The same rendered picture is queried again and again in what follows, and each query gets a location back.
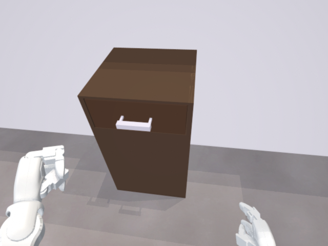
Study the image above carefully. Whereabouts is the drawer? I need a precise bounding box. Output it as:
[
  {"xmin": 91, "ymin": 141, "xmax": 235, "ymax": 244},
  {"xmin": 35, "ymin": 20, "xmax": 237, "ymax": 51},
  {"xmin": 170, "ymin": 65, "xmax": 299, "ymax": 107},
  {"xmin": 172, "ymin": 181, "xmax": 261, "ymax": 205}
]
[{"xmin": 85, "ymin": 98, "xmax": 188, "ymax": 134}]

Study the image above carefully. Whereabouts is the robot left hand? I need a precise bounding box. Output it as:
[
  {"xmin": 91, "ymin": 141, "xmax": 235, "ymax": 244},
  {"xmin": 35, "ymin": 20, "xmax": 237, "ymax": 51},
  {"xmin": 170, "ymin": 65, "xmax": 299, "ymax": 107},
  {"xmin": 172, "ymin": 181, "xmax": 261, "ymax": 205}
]
[{"xmin": 13, "ymin": 145, "xmax": 69, "ymax": 204}]

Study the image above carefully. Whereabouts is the left robot forearm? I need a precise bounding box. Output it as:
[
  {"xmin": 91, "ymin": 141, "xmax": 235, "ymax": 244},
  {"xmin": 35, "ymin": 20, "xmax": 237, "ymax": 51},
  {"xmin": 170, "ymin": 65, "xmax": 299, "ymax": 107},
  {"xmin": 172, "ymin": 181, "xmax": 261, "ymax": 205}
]
[{"xmin": 0, "ymin": 200, "xmax": 45, "ymax": 246}]

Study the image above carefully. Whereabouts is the cabinet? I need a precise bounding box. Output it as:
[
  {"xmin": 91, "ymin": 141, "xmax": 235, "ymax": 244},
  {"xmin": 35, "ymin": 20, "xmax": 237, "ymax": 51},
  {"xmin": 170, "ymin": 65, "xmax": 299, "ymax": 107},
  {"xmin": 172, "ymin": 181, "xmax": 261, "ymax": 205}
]
[{"xmin": 77, "ymin": 48, "xmax": 197, "ymax": 198}]

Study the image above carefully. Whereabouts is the robot right hand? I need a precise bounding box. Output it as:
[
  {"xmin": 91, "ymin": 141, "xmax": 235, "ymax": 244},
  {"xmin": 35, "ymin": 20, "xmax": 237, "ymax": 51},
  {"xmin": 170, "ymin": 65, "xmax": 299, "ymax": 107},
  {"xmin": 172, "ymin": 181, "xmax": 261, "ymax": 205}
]
[{"xmin": 236, "ymin": 202, "xmax": 276, "ymax": 246}]

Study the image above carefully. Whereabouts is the handle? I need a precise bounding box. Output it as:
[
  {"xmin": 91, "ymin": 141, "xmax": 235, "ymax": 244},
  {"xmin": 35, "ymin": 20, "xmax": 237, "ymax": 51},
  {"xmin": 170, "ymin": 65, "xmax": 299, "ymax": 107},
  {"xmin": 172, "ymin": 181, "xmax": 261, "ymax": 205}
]
[{"xmin": 116, "ymin": 116, "xmax": 152, "ymax": 132}]

